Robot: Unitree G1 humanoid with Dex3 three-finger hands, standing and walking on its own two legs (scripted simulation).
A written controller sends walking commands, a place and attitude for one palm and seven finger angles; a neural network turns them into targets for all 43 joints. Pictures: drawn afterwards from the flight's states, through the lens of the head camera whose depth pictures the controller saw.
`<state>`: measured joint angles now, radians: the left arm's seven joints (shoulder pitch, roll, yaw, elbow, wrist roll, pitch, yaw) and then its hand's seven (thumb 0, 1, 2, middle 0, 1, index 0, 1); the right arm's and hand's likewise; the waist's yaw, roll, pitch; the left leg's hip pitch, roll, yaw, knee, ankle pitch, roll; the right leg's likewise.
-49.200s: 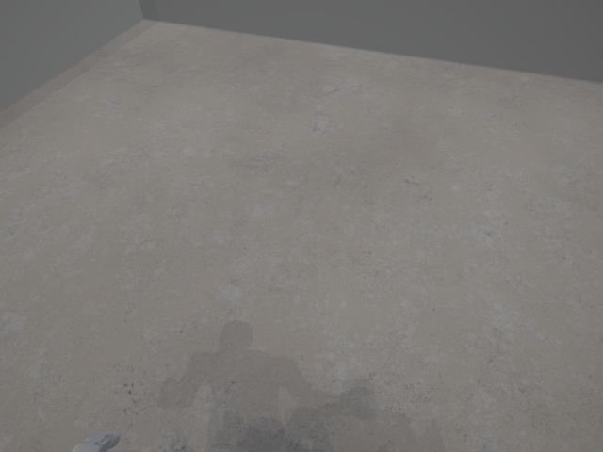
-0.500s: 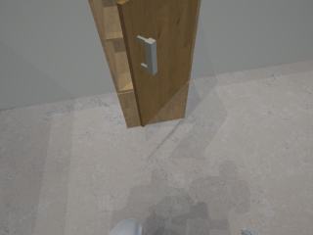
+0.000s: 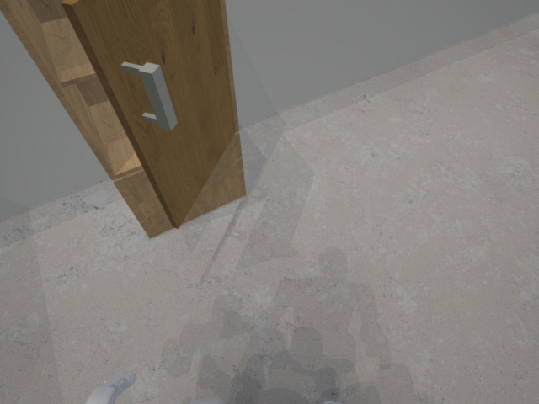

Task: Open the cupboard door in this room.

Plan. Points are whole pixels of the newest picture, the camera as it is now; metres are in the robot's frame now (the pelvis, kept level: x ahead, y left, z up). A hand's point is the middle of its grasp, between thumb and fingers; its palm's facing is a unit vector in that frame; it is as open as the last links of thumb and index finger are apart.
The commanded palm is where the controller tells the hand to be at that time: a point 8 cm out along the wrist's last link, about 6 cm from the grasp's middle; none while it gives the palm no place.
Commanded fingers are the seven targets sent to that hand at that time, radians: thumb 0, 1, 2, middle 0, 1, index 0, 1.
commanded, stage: walk to a spot facing it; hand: left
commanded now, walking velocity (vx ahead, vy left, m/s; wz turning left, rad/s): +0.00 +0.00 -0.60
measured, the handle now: (149, 96) +0.58 +0.26 +0.09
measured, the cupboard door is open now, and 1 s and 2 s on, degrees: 41 41 41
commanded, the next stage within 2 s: none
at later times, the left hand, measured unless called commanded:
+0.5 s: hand (168, 383) +0.16 +0.18 -0.15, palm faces -0.27 -0.94 -0.18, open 7.4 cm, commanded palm none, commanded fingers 0.00 0.90 0.90 -0.20 -0.30 -0.20 -0.30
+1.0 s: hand (200, 368) +0.18 +0.14 -0.17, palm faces -0.50 -0.85 -0.17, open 7.4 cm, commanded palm none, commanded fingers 0.00 0.90 0.90 -0.20 -0.30 -0.20 -0.30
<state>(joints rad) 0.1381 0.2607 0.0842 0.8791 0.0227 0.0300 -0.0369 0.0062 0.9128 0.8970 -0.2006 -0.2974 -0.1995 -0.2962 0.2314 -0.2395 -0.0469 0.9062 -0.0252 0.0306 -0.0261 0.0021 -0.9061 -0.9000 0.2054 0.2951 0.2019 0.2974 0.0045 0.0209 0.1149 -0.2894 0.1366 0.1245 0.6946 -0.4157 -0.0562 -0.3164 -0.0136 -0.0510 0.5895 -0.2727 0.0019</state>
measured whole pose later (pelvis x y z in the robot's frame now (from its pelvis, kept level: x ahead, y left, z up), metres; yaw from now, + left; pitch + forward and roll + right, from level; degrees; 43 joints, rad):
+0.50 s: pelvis +0.00 +0.02 +0.02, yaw -18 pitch +1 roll -2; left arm 0.14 0.23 0.09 0.90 0.02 0.07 -0.04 0.01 0.91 0.90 -0.20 -0.30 -0.20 -0.30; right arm 0.25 -0.18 -0.02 0.91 -0.04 0.01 -0.03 0.00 -0.91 -0.90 0.21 0.30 0.20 0.30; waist 0.00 -0.01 0.09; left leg -0.25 0.11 0.15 0.50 -0.25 0.00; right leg -0.45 -0.02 -0.05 0.94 -0.45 0.05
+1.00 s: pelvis +0.09 -0.02 +0.01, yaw -35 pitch +1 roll -1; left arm 0.34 0.19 0.08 1.00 0.02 0.01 -0.03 0.01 0.91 0.90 -0.21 -0.30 -0.20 -0.30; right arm 0.16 -0.24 -0.06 0.88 -0.03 -0.04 0.00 0.00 -0.91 -0.90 0.20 0.29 0.20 0.30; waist 0.03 -0.01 0.06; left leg -0.37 0.05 0.05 0.56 -0.25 -0.02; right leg -0.18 0.05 0.11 0.59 -0.41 -0.01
